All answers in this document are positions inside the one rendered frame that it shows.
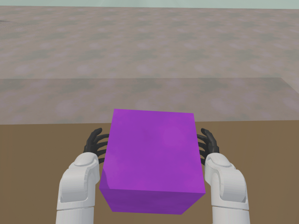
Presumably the left robot forearm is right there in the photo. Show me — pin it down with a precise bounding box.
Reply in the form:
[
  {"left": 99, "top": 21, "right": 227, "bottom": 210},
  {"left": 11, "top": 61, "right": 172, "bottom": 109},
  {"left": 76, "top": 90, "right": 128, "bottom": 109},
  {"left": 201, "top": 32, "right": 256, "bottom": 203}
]
[{"left": 56, "top": 152, "right": 100, "bottom": 224}]

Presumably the robot left hand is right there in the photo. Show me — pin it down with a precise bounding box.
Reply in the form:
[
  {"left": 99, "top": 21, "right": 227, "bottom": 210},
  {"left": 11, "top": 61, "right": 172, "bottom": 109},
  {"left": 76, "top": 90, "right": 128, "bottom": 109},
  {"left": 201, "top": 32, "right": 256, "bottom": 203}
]
[{"left": 83, "top": 128, "right": 109, "bottom": 164}]

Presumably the carton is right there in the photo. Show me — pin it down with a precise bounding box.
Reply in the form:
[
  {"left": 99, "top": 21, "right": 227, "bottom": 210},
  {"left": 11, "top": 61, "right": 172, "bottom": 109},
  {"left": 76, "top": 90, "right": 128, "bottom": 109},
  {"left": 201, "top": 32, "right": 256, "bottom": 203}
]
[{"left": 99, "top": 109, "right": 206, "bottom": 215}]

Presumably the right robot forearm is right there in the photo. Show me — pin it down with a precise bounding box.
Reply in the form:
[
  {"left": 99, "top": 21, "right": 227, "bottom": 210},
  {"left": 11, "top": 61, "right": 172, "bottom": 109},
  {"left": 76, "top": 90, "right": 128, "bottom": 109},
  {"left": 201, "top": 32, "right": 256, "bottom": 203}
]
[{"left": 204, "top": 153, "right": 250, "bottom": 224}]

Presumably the robot right hand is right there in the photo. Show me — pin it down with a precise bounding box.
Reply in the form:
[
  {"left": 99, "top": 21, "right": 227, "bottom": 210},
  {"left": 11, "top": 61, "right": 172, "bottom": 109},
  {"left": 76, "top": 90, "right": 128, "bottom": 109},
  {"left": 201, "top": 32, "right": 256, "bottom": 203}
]
[{"left": 197, "top": 128, "right": 220, "bottom": 165}]

